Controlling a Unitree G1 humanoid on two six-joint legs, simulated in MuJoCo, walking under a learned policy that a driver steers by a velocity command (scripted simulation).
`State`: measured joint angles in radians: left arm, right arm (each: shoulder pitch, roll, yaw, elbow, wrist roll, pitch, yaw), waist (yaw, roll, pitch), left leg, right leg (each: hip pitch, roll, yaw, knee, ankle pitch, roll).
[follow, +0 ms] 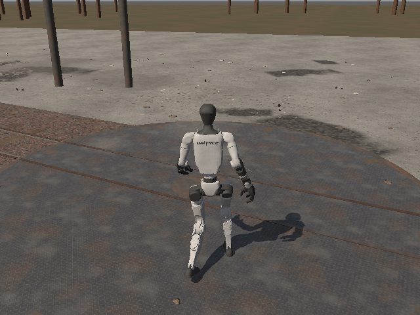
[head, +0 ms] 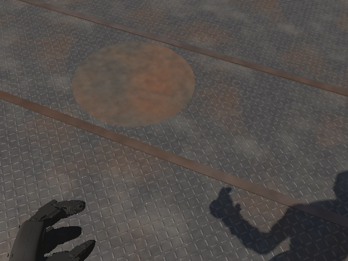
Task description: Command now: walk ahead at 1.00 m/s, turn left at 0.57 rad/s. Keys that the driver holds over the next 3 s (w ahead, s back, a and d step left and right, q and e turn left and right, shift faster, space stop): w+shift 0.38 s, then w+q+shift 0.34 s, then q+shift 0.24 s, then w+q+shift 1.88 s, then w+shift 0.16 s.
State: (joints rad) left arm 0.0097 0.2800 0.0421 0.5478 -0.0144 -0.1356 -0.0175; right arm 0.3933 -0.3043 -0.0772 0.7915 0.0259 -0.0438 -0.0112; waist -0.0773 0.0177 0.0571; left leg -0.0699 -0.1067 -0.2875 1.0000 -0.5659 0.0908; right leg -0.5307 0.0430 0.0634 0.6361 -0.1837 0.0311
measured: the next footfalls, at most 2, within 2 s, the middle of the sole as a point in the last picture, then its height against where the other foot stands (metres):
left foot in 0.42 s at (117, 230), level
right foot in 0.86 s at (144, 133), level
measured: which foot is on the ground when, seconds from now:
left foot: up 0.00-0.40, down 0.42-0.86, up 0.88-1.00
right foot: down 0.00-0.42, up 0.44-0.84, down 0.86-1.00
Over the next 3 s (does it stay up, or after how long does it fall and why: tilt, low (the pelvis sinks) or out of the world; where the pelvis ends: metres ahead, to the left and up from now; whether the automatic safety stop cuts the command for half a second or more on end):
stays up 0.92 1.59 0.02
